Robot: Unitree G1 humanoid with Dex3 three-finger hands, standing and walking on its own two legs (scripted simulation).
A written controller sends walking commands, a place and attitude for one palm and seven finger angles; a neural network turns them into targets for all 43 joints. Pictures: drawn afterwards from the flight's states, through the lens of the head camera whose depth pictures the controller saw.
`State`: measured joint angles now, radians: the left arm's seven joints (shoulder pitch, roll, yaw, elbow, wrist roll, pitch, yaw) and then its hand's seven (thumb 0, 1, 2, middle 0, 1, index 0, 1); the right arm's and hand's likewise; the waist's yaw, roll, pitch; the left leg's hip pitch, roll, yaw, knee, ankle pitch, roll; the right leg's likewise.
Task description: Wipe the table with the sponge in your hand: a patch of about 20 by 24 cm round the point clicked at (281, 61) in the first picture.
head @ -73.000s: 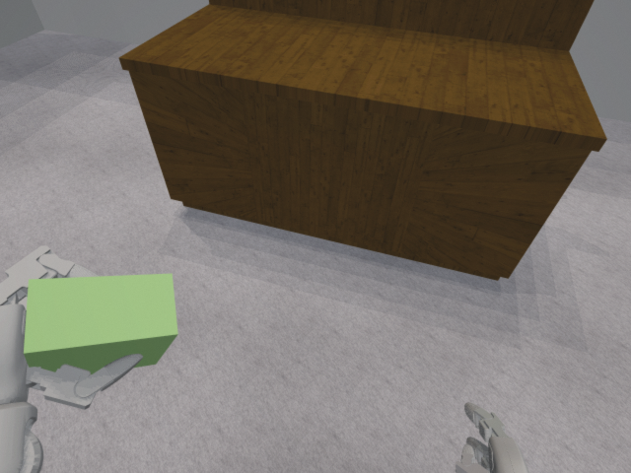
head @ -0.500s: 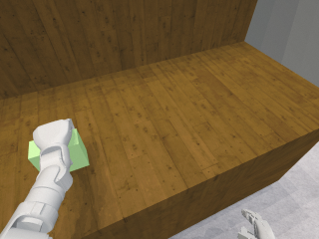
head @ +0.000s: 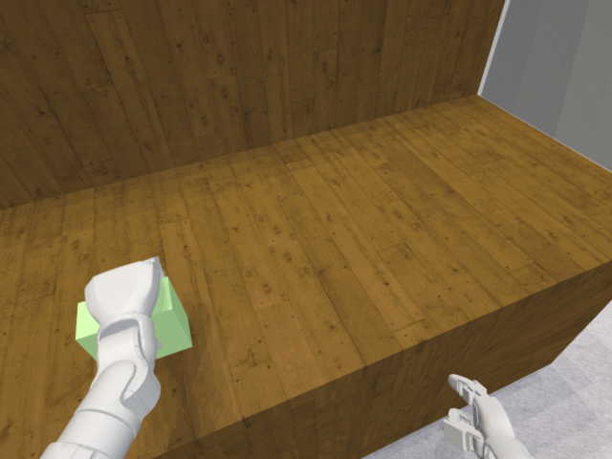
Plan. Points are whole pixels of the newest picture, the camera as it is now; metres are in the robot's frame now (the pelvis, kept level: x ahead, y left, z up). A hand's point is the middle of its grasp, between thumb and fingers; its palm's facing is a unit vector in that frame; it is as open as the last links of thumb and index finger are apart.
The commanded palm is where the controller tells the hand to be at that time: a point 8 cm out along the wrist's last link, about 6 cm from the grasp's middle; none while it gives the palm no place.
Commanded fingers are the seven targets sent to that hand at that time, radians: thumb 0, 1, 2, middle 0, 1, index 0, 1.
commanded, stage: wipe back along the first lane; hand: left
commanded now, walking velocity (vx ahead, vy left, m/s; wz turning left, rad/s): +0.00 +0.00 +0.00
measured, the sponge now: (142, 332) +0.28 +0.29 -0.01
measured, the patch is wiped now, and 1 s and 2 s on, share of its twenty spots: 1.00 1.00 1.00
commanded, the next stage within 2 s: lift the sponge slowly off the table in 0.70 s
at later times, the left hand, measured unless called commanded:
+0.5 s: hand (141, 344) +0.24 +0.26 +0.04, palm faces +0.02 -0.10 -0.99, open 9.7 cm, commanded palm +0.19 +0.24 +0.07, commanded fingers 0.00 0.10 1.30 -1.20 -1.60 -1.20 -1.60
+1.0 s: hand (145, 371) +0.20 +0.24 +0.04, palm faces +0.02 -0.11 -0.99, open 9.7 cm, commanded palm +0.16 +0.22 +0.09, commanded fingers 0.00 0.10 1.30 -1.20 -1.60 -1.20 -1.60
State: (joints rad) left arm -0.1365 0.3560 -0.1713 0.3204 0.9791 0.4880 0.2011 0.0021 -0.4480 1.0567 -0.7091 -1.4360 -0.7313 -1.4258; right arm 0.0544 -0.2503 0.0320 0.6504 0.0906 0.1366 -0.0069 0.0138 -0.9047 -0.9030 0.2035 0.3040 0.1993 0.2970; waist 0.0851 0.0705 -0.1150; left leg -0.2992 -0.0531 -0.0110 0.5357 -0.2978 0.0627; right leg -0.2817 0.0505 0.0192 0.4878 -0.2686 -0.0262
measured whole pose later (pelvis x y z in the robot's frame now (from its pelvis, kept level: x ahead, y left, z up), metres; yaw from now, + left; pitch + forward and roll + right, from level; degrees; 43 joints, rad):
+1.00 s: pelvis -0.02 -0.02 +0.00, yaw -1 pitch -2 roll +0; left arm 0.14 0.33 -0.23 0.02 0.97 0.53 0.19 0.02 -0.45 1.05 -0.70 -1.44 -0.75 -1.39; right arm 0.00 -0.24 0.03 0.65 0.08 0.12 0.01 0.02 -0.90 -0.90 0.20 0.30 0.20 0.30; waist 0.11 0.08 -0.07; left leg -0.21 -0.03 0.00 0.50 -0.27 0.04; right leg -0.21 0.07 0.03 0.48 -0.24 -0.05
